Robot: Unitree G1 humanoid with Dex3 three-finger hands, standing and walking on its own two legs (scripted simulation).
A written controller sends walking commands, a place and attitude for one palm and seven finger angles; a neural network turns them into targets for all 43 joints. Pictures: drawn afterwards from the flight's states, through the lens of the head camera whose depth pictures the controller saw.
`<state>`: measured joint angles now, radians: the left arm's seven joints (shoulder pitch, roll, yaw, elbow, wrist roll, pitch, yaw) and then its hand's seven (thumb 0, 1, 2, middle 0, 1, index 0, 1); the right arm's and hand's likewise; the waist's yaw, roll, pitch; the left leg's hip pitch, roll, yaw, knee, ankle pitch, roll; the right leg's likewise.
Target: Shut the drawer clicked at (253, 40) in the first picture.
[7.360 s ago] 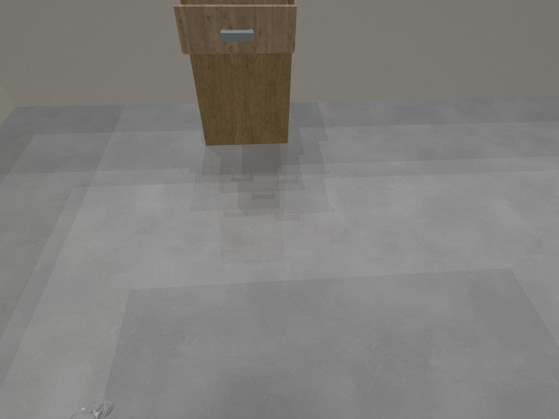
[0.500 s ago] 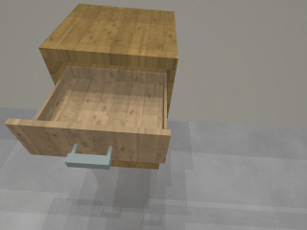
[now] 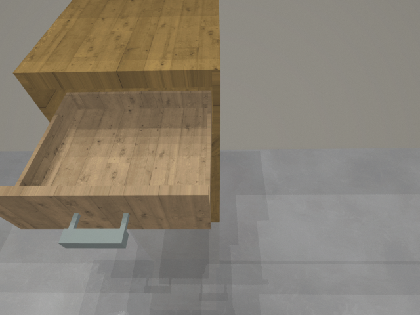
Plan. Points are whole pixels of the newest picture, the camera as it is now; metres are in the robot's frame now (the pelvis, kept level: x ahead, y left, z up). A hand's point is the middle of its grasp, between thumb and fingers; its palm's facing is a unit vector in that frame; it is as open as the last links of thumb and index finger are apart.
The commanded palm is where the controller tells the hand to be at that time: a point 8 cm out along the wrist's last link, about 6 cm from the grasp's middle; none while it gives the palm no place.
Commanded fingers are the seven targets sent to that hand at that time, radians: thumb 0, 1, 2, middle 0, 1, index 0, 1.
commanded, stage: come to a stop and stand still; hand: left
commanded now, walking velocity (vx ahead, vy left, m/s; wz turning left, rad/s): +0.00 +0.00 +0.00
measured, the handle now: (97, 227) +0.28 +0.24 -0.01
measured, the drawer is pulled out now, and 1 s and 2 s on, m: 0.30 0.30 0.29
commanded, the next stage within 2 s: look again from close up in 0.52 s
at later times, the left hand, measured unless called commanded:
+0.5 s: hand out of the picture -0.01 +0.15 -0.15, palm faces +0.02 -0.98 -0.20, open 7.3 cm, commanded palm none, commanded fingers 0.00 0.90 0.90 -0.20 -0.30 -0.20 -0.30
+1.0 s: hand out of the picture +0.00 +0.18 -0.16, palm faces +0.02 -0.98 -0.20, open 7.4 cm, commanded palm none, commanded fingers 0.00 0.90 0.90 -0.20 -0.30 -0.20 -0.30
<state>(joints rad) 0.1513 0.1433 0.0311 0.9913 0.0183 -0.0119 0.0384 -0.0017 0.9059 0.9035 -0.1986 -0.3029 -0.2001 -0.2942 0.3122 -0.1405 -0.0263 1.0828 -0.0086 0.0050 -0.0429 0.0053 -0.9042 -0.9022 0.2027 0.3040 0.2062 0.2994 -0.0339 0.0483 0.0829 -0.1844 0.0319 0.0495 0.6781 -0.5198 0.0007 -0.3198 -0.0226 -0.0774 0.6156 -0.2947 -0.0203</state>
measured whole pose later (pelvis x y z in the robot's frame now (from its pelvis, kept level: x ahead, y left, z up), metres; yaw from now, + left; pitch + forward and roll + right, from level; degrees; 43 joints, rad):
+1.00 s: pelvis -0.01 +0.01 +0.01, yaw -1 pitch -1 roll +0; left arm 0.30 0.15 0.00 1.08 0.01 -0.01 0.05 0.00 0.91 0.90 -0.20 -0.30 -0.20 -0.29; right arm 0.34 -0.12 0.00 1.08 -0.01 -0.02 -0.02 0.01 -0.91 -0.90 0.20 0.30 0.20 0.30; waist 0.00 0.00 -0.01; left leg -0.19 0.02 0.08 0.52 -0.32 0.02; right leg -0.28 -0.03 -0.06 0.51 -0.22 0.00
